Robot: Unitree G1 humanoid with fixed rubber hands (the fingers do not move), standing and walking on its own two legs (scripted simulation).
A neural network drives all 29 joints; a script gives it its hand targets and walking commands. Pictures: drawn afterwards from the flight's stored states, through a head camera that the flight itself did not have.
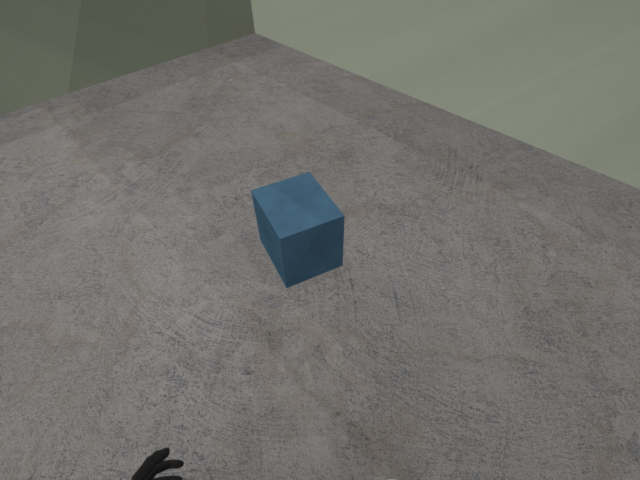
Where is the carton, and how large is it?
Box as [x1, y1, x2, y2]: [251, 172, 343, 287]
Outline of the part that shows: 309,172 251,190 260,239 286,287 342,265 343,215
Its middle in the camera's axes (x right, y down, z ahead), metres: -0.09 -0.03 +1.55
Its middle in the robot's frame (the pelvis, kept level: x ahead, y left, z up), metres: +1.14 +0.06 -0.62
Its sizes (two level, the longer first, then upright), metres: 0.298 0.254 0.285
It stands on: the floor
